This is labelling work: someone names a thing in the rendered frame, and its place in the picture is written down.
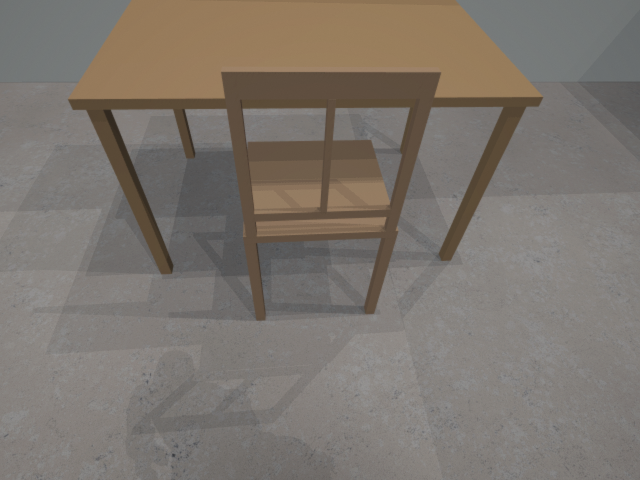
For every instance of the chair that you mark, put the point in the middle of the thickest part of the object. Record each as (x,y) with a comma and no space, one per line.
(293,191)

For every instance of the table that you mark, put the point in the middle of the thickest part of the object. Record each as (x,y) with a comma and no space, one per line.
(168,54)

